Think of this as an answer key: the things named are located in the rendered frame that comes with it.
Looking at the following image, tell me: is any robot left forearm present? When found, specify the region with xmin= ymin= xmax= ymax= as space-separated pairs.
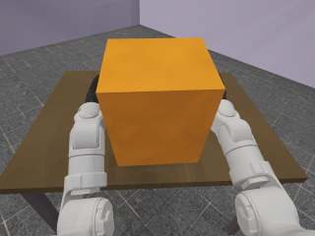
xmin=56 ymin=102 xmax=107 ymax=235

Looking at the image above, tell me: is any carton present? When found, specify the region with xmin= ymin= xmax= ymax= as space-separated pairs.
xmin=95 ymin=37 xmax=225 ymax=166

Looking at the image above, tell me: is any robot right forearm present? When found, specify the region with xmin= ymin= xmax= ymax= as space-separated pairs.
xmin=211 ymin=99 xmax=300 ymax=224

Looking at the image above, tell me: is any robot right upper arm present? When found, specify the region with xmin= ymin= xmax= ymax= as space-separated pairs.
xmin=234 ymin=186 xmax=315 ymax=236

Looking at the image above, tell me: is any left robot hand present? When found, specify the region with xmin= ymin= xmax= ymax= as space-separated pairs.
xmin=85 ymin=75 xmax=99 ymax=103

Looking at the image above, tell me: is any table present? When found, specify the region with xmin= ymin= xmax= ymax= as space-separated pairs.
xmin=0 ymin=71 xmax=309 ymax=235

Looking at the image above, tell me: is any robot left upper arm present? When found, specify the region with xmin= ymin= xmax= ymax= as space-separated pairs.
xmin=51 ymin=197 xmax=115 ymax=236

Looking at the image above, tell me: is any right robot hand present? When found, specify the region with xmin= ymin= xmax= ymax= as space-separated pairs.
xmin=219 ymin=74 xmax=226 ymax=100

